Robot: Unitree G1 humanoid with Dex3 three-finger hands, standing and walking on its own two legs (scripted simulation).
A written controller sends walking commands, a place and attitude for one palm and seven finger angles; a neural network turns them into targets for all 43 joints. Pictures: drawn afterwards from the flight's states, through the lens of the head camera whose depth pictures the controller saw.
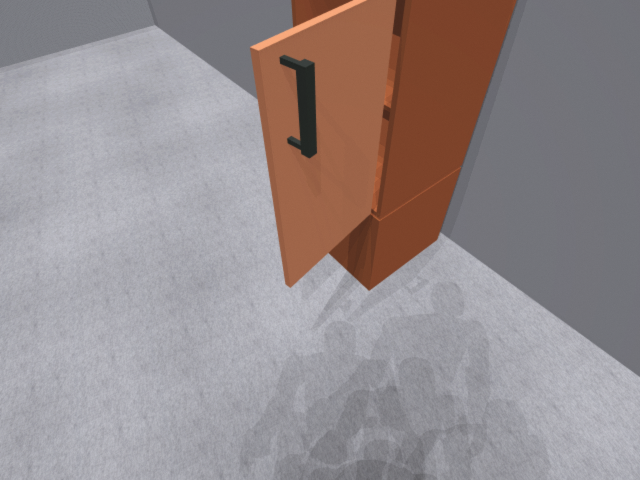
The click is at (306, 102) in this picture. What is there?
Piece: cupboard door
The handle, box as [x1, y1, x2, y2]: [280, 55, 316, 158]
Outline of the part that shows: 283,55 280,57 280,63 296,70 300,139 298,140 290,136 287,138 288,143 300,149 301,153 309,158 316,153 314,63 306,59 299,61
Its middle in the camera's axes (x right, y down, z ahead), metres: -0.04 -0.21 +0.62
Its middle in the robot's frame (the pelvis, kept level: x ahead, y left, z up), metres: +0.62 +0.07 +0.14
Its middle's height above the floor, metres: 0.92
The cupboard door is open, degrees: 100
